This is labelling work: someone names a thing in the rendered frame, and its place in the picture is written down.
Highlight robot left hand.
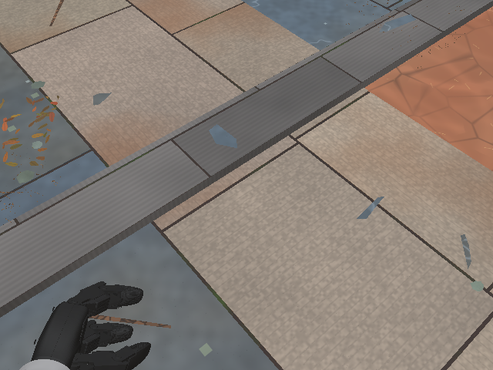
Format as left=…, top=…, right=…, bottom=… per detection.
left=31, top=281, right=151, bottom=370

